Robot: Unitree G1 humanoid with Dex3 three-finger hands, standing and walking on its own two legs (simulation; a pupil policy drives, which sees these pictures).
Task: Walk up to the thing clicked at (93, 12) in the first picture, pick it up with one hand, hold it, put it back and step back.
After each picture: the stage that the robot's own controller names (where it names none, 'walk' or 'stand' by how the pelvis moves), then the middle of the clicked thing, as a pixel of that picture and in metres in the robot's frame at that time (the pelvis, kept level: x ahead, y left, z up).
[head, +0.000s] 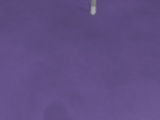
stand; (93, 6) +2.16 -0.09 -0.66
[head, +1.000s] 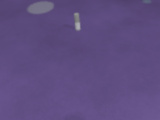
walk; (77, 22) +2.01 +0.28 -0.63
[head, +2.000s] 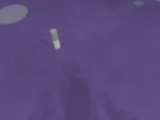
walk; (55, 39) +1.38 +0.45 -0.65
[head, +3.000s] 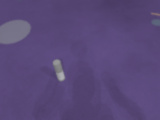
walk; (59, 70) +0.95 +0.34 -0.66
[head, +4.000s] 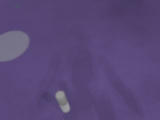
walk; (63, 102) +0.60 +0.26 -0.65
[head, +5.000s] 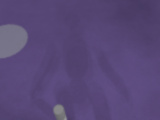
stand; (60, 116) +0.45 +0.21 -0.63
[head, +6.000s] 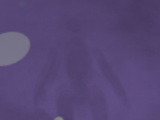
stand; out of the picture +0.41 +0.18 -0.65
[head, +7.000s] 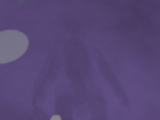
stand; out of the picture +0.42 +0.20 -0.65
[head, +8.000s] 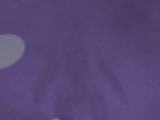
stand; out of the picture +0.39 +0.22 -0.65
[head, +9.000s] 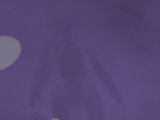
stand; out of the picture +0.40 +0.21 -0.66
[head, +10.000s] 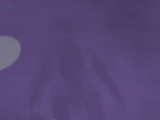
stand; out of the picture +0.39 +0.22 -0.66
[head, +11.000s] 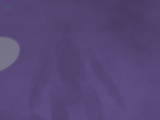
stand; out of the picture +0.39 +0.22 -0.66
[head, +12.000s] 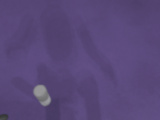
go down; (43, 96) +0.42 +0.23 -0.52
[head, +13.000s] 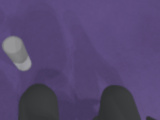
go down; (19, 56) +0.45 +0.28 -0.26
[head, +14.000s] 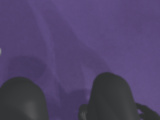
close in; out of the picture +0.44 +0.31 -0.21
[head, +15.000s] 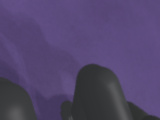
close; out of the picture +0.42 +0.34 -0.15
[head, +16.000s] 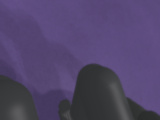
lift; out of the picture +0.39 +0.34 -0.15
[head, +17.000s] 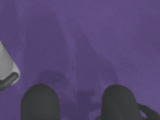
lift; (0, 66) +0.34 +0.27 -0.01
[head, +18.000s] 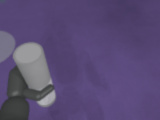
hold; (39, 80) +0.33 +0.16 +0.09
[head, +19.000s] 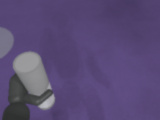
hold; (38, 85) +0.33 +0.17 +0.04
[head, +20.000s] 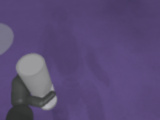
hold; (41, 86) +0.32 +0.16 +0.04
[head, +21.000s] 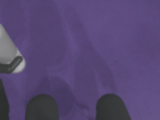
crouch; (5, 52) +0.42 +0.25 -0.05
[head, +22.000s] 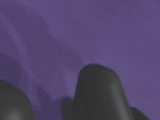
lower; out of the picture +0.41 +0.34 -0.17
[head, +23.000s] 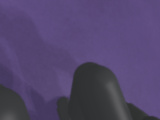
lower; out of the picture +0.42 +0.35 -0.16
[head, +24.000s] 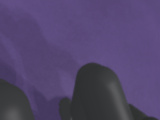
lower; out of the picture +0.41 +0.35 -0.16
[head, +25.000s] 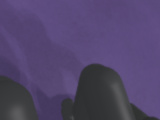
lower; out of the picture +0.40 +0.34 -0.16
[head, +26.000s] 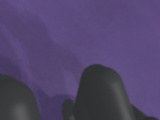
loosen; out of the picture +0.39 +0.32 -0.16
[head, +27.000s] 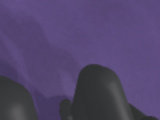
withdraw; out of the picture +0.40 +0.31 -0.16
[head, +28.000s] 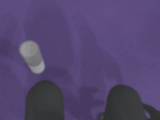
walk; (34, 59) +0.44 +0.25 -0.27
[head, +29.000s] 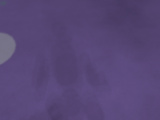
stand; out of the picture +0.36 +0.18 -0.59
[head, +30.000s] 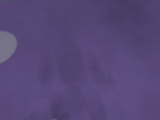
stand; out of the picture +0.37 +0.20 -0.60
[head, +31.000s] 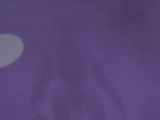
stand; out of the picture +0.39 +0.18 -0.64
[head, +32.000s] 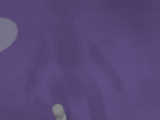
walk; (60, 114) +0.41 +0.19 -0.64
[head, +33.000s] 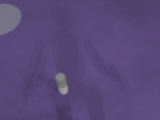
walk; (62, 84) +0.62 +0.21 -0.63
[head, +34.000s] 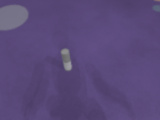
walk; (66, 60) +0.94 +0.25 -0.64
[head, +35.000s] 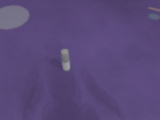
stand; (65, 60) +1.00 +0.20 -0.65
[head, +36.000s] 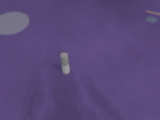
stand; (65, 63) +1.02 +0.21 -0.66
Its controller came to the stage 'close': yes
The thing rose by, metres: 0.68
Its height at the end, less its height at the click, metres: +0.00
